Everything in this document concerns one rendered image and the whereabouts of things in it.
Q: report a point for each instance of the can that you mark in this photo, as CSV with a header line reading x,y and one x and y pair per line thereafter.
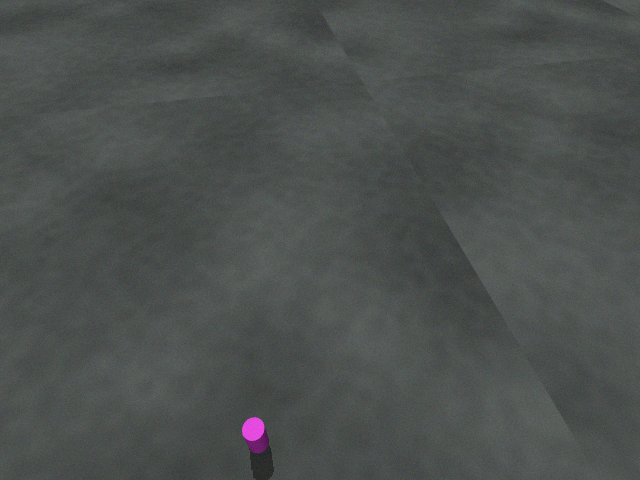
x,y
255,435

